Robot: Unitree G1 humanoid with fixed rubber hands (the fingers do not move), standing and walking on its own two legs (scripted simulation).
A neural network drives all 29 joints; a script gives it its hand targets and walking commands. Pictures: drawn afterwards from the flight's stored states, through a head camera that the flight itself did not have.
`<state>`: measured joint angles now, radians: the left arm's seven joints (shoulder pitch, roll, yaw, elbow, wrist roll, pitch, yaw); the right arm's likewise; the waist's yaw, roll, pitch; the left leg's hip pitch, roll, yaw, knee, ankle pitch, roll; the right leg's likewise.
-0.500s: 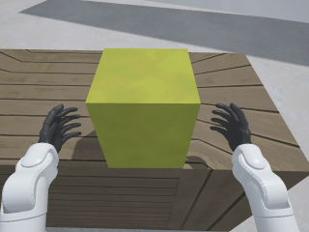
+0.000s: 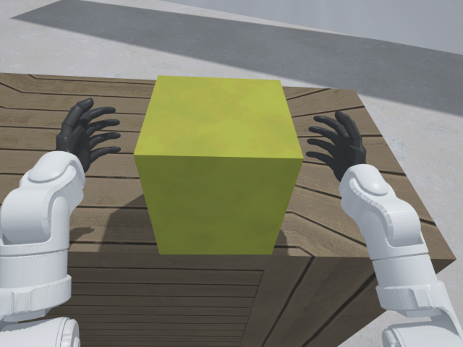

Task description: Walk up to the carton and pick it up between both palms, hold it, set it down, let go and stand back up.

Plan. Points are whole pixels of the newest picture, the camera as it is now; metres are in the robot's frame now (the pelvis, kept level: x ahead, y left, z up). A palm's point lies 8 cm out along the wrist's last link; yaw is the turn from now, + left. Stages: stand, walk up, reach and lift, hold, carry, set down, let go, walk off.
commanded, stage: reach and lift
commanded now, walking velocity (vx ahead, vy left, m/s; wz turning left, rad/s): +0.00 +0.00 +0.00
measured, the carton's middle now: (217, 170) +0.41 +0.00 +0.11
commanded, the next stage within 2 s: none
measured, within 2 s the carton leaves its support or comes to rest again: neither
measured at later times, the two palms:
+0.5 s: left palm (71, 99) +0.43 +0.20 +0.25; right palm (346, 106) +0.42 -0.20 +0.24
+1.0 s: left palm (96, 136) +0.44 +0.19 +0.17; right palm (325, 136) +0.42 -0.19 +0.18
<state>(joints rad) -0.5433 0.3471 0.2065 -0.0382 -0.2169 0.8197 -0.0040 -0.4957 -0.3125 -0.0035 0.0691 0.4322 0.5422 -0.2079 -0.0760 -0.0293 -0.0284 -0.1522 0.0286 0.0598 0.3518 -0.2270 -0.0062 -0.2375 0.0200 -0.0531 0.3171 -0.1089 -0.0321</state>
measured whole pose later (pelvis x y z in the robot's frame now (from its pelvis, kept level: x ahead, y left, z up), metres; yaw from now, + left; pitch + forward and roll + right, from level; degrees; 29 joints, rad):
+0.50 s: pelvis -0.01 +0.00 +0.00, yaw +1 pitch +5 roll -1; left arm -1.05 0.43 0.05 0.63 -0.27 0.69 0.07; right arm -1.02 -0.40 -0.01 0.76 0.43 0.48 -0.10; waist -0.06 -0.03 -0.09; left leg -0.25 0.02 0.04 0.39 -0.22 0.00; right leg -0.31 0.01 -0.07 0.31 -0.09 -0.03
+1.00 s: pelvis -0.01 +0.00 +0.00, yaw +2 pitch +7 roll -1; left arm -0.98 0.36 -0.01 0.90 -0.24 0.40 0.04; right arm -0.95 -0.25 -0.06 0.88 0.31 0.32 -0.16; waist -0.08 -0.02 -0.11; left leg -0.29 0.02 0.01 0.38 -0.21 -0.01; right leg -0.33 0.01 -0.10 0.30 -0.08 -0.04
